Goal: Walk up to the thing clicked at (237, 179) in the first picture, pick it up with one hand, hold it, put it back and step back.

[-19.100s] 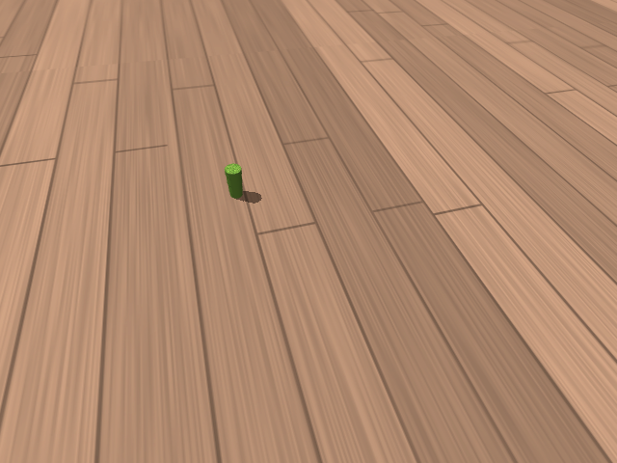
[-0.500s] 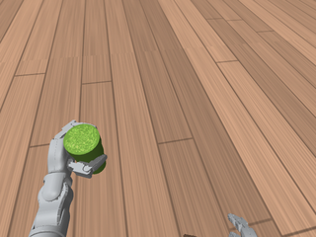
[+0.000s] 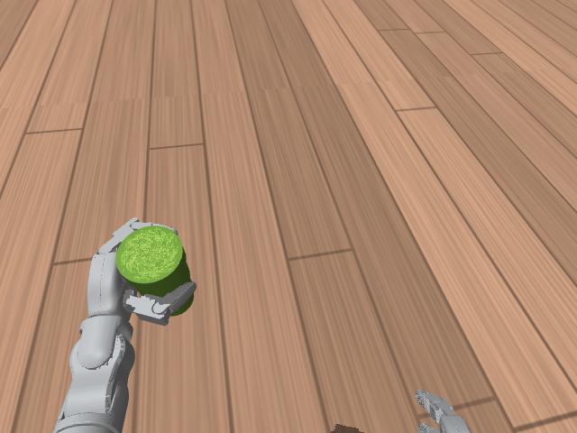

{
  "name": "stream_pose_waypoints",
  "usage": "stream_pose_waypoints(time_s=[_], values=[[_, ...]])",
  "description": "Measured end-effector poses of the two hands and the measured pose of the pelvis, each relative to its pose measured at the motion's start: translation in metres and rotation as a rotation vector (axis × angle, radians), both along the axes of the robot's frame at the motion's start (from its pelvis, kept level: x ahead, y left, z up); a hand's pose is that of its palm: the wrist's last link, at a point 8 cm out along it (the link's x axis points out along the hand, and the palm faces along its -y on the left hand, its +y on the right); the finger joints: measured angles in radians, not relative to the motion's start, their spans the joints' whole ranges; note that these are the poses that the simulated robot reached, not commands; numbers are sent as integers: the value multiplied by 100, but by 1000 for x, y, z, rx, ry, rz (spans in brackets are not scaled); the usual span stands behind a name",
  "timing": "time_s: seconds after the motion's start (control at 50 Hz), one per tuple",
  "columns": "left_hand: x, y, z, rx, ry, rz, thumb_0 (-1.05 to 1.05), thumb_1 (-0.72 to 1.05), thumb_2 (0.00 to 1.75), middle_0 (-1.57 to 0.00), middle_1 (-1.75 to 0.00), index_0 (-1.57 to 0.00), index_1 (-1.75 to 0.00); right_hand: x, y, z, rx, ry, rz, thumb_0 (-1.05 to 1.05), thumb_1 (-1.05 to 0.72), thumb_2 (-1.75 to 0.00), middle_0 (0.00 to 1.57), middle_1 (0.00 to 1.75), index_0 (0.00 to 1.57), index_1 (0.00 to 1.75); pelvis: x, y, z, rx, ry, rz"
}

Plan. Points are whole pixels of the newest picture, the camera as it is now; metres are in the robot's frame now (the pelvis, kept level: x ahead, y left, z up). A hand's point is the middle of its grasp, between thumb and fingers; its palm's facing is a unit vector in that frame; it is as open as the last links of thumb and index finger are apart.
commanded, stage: hold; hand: left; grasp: from the side
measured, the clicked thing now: (163, 278) +0.33 +0.17 +0.03
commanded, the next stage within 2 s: crouch in 1.02 s
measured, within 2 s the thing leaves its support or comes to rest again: neither
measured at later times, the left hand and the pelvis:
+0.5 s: hand (161, 271) +0.33 +0.17 +0.05, palm faces +0.13 -0.99 +0.00, open 9.7 cm; pelvis +0.00 +0.00 +0.00, yaw +0 degrees
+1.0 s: hand (162, 275) +0.32 +0.17 +0.05, palm faces +0.12 -0.99 +0.01, open 9.7 cm; pelvis +0.00 +0.00 +0.00, yaw +0 degrees
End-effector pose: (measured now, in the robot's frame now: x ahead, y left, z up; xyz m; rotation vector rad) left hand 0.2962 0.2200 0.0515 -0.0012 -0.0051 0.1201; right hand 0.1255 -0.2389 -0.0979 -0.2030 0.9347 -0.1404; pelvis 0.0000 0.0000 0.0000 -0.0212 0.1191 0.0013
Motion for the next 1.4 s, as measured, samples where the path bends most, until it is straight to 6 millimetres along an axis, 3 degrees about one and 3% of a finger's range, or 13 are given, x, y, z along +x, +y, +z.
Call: stream_pose_waypoints(time_s=[0.22, 0.36, 0.52, 1.04, 1.22, 1.3, 1.4], values=[[1, 0, -5, -4, 18, 5, -4, -37, 110, -71, -103, -75, -105, -1, -2, 1, -5, -1, -4, 1, -92, -90, 21, 30, 20, 30, -2, -1, 0, 1, 2, 0], [2, 0, 4, -2, -14, 8, -4, -37, 110, -72, -103, -75, -104, 1, -1, 2, -7, -4, -5, 1, -92, -90, 20, 30, 20, 30, 1, 0, 1, -1, -1, 1], [5, 1, -3, -2, 14, 6, -4, -37, 110, -71, -103, -75, -104, 0, 0, 1, -5, -5, -7, 1, -92, -90, 20, 30, 20, 30, -2, 1, 0, 0, 2, -1], [-2, -3, -6, -8, 19, 3, -4, -37, 110, -72, -103, -75, -104, -6, -2, 0, -2, -3, -8, 1, -93, -90, 20, 30, 20, 30, -5, 0, -1, 0, 1, -1], [1, 1, 1, 2, -13, 19, -4, -37, 110, -72, -103, -75, -104, -7, -1, 1, -6, -1, -6, 1, -92, -90, 20, 30, 20, 30, -6, -1, 0, 1, -3, 0], [1, 2, -12, -12, 21, 31, -4, -37, 110, -72, -102, -75, -104, -7, -2, -1, -5, -1, -7, 1, -90, -90, 20, 30, 20, 30, -7, -1, -2, 0, 13, 0], [-1, 1, -43, -26, 76, 52, -4, -37, 110, -72, -102, -75, -104, -10, -4, -10, -15, 23, 4, 1, -89, -90, 20, 30, 20, 30, -10, 0, -10, 0, 54, 0]])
